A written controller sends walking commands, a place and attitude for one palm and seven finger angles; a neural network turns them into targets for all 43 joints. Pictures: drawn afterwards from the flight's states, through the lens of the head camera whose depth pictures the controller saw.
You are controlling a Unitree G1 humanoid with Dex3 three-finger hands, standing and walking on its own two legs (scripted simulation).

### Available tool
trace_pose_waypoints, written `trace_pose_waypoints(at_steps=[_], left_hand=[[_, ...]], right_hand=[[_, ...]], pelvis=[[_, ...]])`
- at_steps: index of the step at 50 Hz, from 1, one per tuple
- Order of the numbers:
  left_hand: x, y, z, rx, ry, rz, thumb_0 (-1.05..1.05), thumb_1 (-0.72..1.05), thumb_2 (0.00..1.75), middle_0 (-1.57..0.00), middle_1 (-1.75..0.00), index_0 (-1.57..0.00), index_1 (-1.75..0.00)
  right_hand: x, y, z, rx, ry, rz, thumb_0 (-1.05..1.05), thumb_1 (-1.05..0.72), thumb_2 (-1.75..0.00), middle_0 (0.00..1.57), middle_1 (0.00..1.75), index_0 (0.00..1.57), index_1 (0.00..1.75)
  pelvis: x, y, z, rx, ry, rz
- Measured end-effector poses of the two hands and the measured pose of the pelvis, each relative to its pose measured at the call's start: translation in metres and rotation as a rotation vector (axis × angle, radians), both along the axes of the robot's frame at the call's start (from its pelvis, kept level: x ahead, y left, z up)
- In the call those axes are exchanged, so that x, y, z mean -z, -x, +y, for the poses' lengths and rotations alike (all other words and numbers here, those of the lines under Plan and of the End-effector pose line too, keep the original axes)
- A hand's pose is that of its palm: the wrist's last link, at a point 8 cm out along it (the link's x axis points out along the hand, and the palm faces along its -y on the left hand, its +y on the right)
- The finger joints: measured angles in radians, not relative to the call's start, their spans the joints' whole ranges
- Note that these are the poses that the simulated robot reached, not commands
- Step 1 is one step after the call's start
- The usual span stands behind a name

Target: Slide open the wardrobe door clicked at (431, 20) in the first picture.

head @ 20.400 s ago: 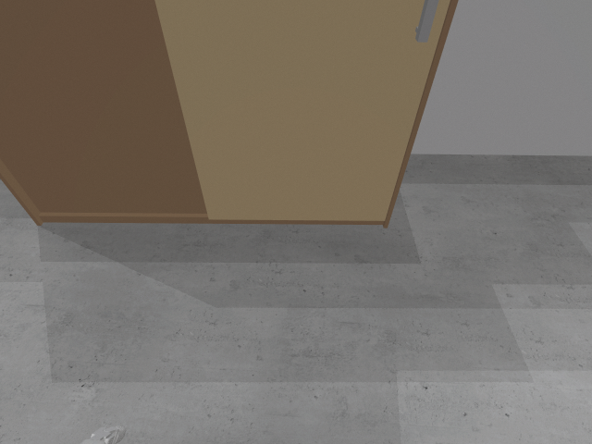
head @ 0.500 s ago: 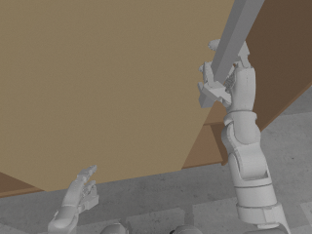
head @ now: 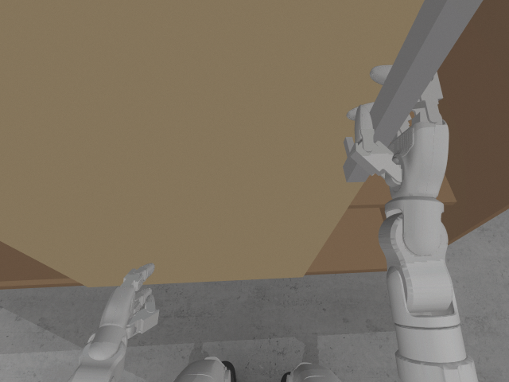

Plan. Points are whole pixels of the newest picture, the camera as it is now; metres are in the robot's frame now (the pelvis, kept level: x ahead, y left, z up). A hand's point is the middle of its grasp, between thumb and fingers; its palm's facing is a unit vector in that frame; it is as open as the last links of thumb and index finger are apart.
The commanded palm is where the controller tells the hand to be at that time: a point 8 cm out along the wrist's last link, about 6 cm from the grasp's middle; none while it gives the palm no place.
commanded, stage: step sideways, sliding the door along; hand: right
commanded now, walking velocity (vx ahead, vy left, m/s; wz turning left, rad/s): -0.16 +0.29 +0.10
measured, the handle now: (389, 85) +0.41 -0.13 +0.23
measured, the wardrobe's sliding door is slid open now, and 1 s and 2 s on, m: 0.38 0.47 0.47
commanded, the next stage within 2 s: stop walking and hold the door there in 1.06 s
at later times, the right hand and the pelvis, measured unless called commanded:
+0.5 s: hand (299, 143) +0.36 -0.04 +0.18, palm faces +0.19 +0.98 -0.08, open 6.6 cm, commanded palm +0.33 -0.02 +0.18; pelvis -0.03 +0.10 -0.01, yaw +1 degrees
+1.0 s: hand (272, 138) +0.37 -0.01 +0.19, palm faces +0.42 +0.91 -0.08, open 6.7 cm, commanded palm +0.33 +0.03 +0.18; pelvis -0.03 +0.21 +0.00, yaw -1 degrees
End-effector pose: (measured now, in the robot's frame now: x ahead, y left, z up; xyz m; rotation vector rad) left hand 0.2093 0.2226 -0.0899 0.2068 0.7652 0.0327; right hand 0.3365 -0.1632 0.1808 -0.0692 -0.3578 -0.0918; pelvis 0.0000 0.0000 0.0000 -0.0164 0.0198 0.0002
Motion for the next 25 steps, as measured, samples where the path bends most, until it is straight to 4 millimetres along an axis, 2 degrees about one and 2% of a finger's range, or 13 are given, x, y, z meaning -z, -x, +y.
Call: trace_pose_waypoints(at_steps=[3, 8, 15, 20, 22, 25], left_hand=[[-0.006, 0.01, 0.012, -0.03, -0.029, -0.01, 0.02, 0.91, 0.9, -0.2, -0.3, -0.2, -0.3], [-0.012, 0.028, 0.013, 0.008, -0.005, 0.005, 0.02, 0.91, 0.9, -0.2, -0.3, -0.2, -0.3], [-0.003, 0.041, 0.02, 0.042, 0.066, 0.038, 0.02, 0.9, 0.9, -0.2, -0.3, -0.2, -0.3], [0.018, 0.038, 0.046, 0.065, 0.118, 0.022, 0.02, 0.9, 0.9, -0.21, -0.3, -0.2, -0.3], [0.024, 0.037, 0.063, 0.04, 0.107, 0.025, 0.02, 0.9, 0.9, -0.21, -0.3, -0.2, -0.3], [0.021, 0.04, 0.088, -0.009, 0.049, 0.033, 0.02, 0.9, 0.9, -0.21, -0.3, -0.2, -0.3]], right_hand=[[0.002, -0.002, 0.008, -0.061, -0.015, -0.024, -0.04, -0.7, -0.77, 0.45, 1.41, 0.18, 1.25], [0.001, -0.002, 0.022, -0.087, -0.02, -0.012, -0.03, -0.71, -0.77, 0.45, 1.41, 0.17, 1.27], [0.0, 0.0, 0.043, -0.059, -0.012, 0.004, -0.04, -0.69, -0.81, 0.45, 1.41, 0.2, 1.32], [0.0, 0.002, 0.059, 0.041, 0.032, -0.004, -0.06, -0.67, -0.83, 0.45, 1.41, 0.21, 1.3], [-0.001, 0.003, 0.065, 0.077, 0.048, 0.009, -0.07, -0.66, -0.83, 0.45, 1.41, 0.22, 1.29], [-0.002, 0.005, 0.075, 0.089, 0.029, 0.031, -0.07, -0.66, -0.82, 0.45, 1.41, 0.23, 1.29]], pelvis=[[0.006, 0.004, 0.001, -0.008, -0.015, -0.017], [-0.001, 0.011, 0.012, -0.035, -0.052, -0.034], [-0.003, 0.018, 0.05, -0.053, -0.093, -0.035], [0.013, 0.023, 0.092, -0.034, -0.076, -0.041], [0.012, 0.027, 0.099, -0.019, -0.072, -0.035], [0.006, 0.03, 0.103, -0.009, -0.034, -0.017]])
